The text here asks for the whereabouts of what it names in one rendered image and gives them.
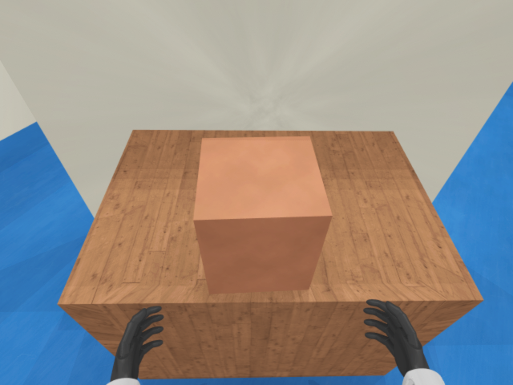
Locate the right robot hand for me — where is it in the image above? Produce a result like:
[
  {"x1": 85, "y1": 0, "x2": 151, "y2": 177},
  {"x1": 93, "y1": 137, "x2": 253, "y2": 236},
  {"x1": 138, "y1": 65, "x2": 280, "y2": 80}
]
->
[{"x1": 363, "y1": 299, "x2": 430, "y2": 377}]

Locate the robot right forearm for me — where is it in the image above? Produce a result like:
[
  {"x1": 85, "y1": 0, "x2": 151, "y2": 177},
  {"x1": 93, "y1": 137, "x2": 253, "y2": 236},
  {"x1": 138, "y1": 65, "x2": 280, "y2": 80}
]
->
[{"x1": 402, "y1": 368, "x2": 445, "y2": 385}]

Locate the carton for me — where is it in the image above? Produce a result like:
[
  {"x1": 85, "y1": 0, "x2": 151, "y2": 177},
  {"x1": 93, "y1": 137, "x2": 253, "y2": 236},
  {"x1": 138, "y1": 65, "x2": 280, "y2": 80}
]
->
[{"x1": 193, "y1": 136, "x2": 333, "y2": 294}]

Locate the pedestal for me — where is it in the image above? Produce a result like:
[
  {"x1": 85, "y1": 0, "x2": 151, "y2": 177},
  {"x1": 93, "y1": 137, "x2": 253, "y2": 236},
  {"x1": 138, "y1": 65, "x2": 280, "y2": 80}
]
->
[{"x1": 57, "y1": 130, "x2": 484, "y2": 379}]

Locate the left robot hand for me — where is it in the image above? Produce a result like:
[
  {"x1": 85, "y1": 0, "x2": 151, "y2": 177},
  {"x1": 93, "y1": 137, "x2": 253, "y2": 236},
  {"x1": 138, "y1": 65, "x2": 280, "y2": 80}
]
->
[{"x1": 110, "y1": 306, "x2": 164, "y2": 382}]

